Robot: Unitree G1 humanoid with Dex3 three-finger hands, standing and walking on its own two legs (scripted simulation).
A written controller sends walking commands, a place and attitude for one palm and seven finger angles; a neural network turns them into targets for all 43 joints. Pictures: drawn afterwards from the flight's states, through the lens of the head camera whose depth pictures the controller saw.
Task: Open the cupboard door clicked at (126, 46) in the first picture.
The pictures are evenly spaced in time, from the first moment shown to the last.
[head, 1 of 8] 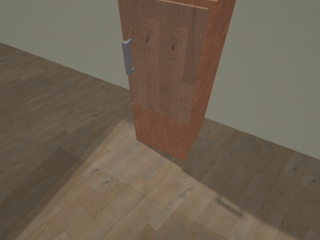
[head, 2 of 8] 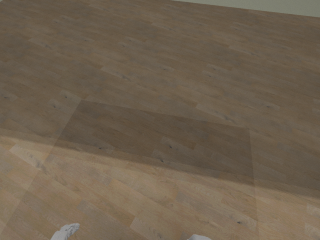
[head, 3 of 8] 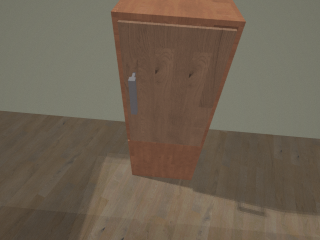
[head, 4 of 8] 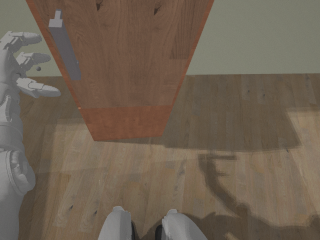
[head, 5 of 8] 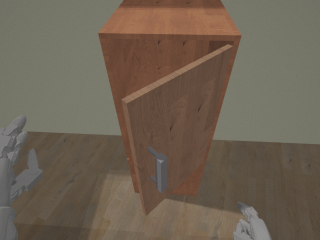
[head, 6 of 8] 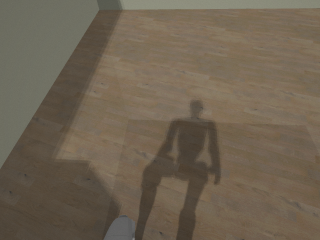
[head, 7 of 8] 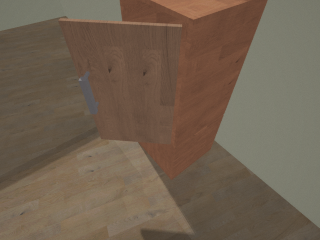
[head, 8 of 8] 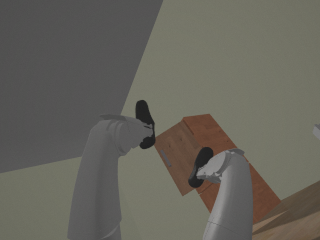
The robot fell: yes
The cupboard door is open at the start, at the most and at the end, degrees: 0 47 46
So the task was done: no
